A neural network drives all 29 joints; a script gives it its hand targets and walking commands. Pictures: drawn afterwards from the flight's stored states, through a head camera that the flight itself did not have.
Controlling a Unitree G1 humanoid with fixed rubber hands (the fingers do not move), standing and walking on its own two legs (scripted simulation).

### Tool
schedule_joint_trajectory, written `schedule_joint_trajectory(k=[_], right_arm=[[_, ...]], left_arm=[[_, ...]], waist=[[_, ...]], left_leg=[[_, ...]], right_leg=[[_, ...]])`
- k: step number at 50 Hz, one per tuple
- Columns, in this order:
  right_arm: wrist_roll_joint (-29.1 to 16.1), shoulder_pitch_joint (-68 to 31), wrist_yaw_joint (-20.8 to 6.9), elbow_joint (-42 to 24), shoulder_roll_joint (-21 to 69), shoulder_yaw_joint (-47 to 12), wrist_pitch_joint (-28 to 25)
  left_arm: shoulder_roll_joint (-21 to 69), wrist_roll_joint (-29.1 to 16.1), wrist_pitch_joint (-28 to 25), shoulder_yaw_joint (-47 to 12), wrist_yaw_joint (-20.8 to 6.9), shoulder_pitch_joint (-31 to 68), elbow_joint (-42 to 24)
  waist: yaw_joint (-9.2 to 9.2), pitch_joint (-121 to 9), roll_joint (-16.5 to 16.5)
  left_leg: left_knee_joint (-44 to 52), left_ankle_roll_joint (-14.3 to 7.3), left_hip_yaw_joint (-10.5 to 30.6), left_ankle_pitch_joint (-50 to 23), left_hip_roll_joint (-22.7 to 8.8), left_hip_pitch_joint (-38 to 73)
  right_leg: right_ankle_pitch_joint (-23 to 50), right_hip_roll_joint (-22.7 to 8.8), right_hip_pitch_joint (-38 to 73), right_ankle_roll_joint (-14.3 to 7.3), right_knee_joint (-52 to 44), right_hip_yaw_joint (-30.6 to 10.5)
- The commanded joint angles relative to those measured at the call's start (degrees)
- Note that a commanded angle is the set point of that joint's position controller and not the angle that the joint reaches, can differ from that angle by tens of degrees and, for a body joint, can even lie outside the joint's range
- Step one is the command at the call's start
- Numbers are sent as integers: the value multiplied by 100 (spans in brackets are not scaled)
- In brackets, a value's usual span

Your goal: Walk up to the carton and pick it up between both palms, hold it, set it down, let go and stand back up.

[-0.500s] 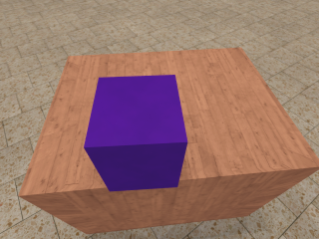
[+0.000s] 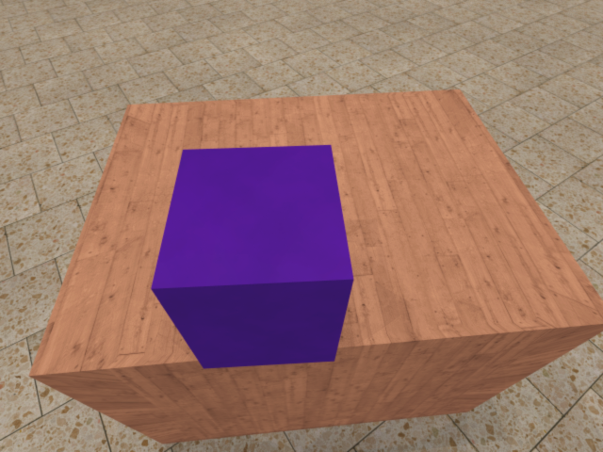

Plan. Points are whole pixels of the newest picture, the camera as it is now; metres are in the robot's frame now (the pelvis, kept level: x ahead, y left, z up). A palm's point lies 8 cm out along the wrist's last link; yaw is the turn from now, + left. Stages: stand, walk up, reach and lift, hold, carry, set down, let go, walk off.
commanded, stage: stand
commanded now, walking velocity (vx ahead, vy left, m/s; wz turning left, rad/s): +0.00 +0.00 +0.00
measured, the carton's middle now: (263, 262) +0.35 +0.08 +0.03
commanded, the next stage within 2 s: none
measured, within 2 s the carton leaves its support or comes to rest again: neither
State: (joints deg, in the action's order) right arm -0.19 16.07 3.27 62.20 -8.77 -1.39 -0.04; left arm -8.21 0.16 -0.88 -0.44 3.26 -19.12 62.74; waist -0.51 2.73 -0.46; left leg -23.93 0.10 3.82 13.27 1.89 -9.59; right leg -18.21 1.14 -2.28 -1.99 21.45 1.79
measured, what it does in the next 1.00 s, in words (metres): stands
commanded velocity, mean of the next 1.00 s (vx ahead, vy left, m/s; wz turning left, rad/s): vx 0.00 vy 0.00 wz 0.00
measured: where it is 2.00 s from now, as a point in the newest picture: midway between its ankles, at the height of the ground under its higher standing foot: outside the picture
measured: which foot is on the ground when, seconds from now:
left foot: down 0.00-1.00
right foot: down 0.00-1.00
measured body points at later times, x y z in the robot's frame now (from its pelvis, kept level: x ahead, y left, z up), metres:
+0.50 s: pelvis -0.02 +0.00 +0.00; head -0.02 +0.00 +0.45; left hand -0.03 +0.23 -0.16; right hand -0.02 -0.21 -0.16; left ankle +0.00 +0.12 -0.74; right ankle -0.07 -0.09 -0.74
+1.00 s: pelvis -0.04 +0.01 +0.00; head -0.03 +0.01 +0.45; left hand -0.07 +0.23 -0.16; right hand -0.06 -0.21 -0.16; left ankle +0.00 +0.12 -0.74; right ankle -0.07 -0.09 -0.74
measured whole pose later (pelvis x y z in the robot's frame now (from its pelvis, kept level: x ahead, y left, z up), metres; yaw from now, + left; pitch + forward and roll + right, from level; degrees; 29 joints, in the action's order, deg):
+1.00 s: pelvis -0.04 +0.01 +0.00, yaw +2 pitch -2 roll +0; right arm 0.0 19.2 3.5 65.1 -7.3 -0.7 -0.4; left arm -8.9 -0.4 0.0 -0.4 2.8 -19.7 62.9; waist 0.1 2.0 -0.1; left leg -25.3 -0.2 5.3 10.0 2.3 -13.4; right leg -16.1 0.6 -5.6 -1.3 23.4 3.9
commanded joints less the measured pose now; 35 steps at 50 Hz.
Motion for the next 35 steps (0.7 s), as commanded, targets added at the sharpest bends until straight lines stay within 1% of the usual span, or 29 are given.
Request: schedule_joint_trajectory(k=[1, 4, 5, 7, 10, 15, 21, 28, 35], right_arm=[[0, 423, 40, -119, -653, 114, -53], [-2, 412, 40, -109, -659, 114, -51], [26, 282, 86, -118, -556, 106, -86], [30, 319, 112, -83, -541, 95, -102], [10, 340, 127, -26, -570, 106, -83], [9, 351, 121, 56, -571, 110, -61], [10, 371, 99, 120, -560, 119, -82], [14, 447, 80, 167, -532, 133, -100], [19, 565, 70, 191, -509, 149, -98]], left_arm=[[-647, -1, -46, 114, 42, -651, -62], [-643, 0, -46, 110, 40, -652, -60], [-732, -85, -43, 120, 39, -426, -211], [-716, -97, -27, 118, 38, -471, -231], [-663, -74, 14, 103, 39, -503, -232], [-669, -72, 40, 95, 32, -466, -243], [-682, -71, 19, 97, 14, -403, -229], [-688, -69, 3, 109, 1, -371, -199], [-691, -62, 10, 119, -4, -407, -160]], waist=[[5, 169, -21], [2, 164, -18], [42, 20, 84], [25, -114, 20], [28, -53, -34], [34, 170, 40], [39, 278, 73], [48, 320, 86], [52, 364, 107]], left_leg=[[153, -89, 407, -1782, -614, 42], [158, -87, 405, -1762, -617, 49], [-16, -61, 317, -2282, -682, 44], [-73, -51, 297, -2351, -682, 105], [-45, -36, 323, -2142, -686, 23], [91, -7, 398, -1745, -676, -146], [231, 4, 477, -1370, -659, -270], [333, 13, 532, -924, -615, -386], [372, 17, 580, -569, -575, -512]], right_leg=[[2048, -741, -244, 39, -339, -539], [2035, -744, -236, 38, -347, -539], [2545, -817, -163, 183, -293, -451], [2665, -815, -89, 230, -241, -415], [2379, -785, -132, 212, -275, -378], [1777, -769, -302, 177, -378, -389], [1234, -757, -398, 145, -481, -403], [768, -746, -482, 115, -539, -408], [449, -739, -577, 94, -530, -405]])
